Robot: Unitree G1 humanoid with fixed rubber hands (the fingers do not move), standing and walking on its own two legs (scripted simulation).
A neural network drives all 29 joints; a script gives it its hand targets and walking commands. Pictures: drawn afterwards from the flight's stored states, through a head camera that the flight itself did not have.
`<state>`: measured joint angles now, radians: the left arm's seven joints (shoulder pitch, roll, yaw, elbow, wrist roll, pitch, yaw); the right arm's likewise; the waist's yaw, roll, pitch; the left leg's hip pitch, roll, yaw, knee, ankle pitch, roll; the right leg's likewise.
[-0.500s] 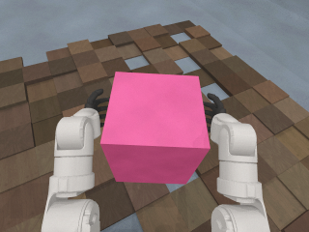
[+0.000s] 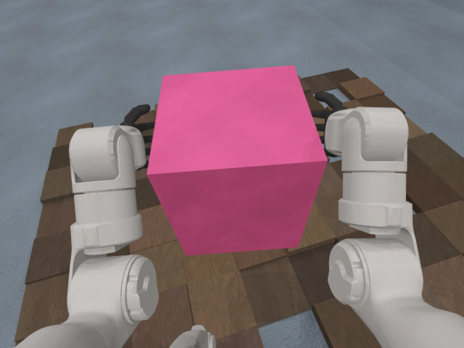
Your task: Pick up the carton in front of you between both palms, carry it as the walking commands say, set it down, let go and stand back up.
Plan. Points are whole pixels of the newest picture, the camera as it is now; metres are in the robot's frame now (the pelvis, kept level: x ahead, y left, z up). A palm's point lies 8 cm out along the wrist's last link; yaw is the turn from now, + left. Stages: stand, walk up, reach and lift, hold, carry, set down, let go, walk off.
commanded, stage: carry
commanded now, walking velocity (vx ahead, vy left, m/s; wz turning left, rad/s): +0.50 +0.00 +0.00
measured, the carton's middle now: (235, 168) +0.40 +0.00 +0.12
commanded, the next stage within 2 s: none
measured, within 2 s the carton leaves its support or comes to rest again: neither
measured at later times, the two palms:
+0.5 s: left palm (190, 87) +0.68 +0.11 +0.12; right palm (314, 78) +0.70 -0.19 +0.12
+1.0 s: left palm (191, 38) +0.94 +0.14 +0.13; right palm (288, 27) +0.98 -0.16 +0.13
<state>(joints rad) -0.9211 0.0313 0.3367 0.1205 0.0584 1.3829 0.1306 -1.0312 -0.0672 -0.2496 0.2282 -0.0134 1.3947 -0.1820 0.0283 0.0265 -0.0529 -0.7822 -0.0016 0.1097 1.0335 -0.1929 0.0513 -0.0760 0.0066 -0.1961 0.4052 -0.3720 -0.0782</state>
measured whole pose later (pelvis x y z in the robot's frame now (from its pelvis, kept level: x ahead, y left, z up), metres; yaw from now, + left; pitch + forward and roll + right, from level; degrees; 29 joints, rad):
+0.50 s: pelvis +0.32 -0.06 +0.00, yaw +6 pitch +5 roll +2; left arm -0.66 -0.02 0.27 0.05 0.09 1.20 0.11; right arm -0.69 0.04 -0.20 0.10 -0.04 1.18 -0.16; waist -0.07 -0.02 -0.01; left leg -0.23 -0.02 0.08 0.65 -0.49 0.03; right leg -0.56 -0.05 -0.04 0.49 0.06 -0.02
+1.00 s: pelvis +0.60 -0.05 -0.01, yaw +5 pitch +5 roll +1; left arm -0.66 0.00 0.21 0.15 0.05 1.20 0.13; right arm -0.69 0.01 -0.20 0.13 -0.06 1.24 -0.14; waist 0.04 0.01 -0.09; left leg -0.71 0.04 0.12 0.72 -0.10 0.06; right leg -0.05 0.01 -0.07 0.36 -0.39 -0.04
